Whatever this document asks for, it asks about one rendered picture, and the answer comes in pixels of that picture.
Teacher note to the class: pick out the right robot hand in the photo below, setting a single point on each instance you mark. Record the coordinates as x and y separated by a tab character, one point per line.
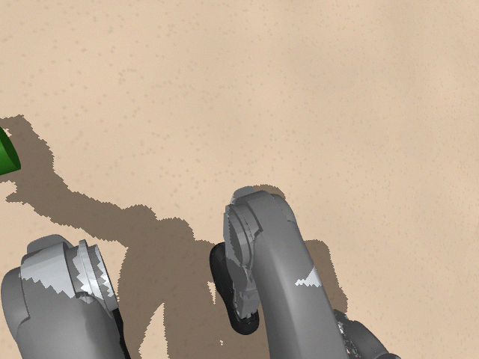
359	341

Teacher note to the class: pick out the can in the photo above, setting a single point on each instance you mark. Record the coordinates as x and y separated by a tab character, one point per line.
9	160

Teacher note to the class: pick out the left robot foot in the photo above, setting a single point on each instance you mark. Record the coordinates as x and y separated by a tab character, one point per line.
119	323

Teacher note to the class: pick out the right robot foot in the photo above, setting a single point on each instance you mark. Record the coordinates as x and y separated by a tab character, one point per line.
224	286

